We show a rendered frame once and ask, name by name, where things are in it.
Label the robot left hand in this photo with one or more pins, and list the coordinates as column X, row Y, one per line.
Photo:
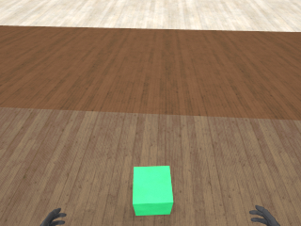
column 53, row 215

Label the robot right hand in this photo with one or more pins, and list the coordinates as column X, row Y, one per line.
column 267, row 219

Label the carton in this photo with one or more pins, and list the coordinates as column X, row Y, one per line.
column 152, row 191

